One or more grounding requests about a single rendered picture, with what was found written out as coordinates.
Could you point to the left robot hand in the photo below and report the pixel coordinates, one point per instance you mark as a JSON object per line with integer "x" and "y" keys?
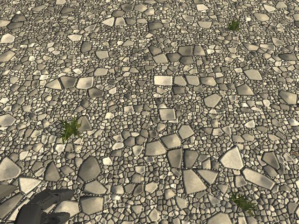
{"x": 30, "y": 213}

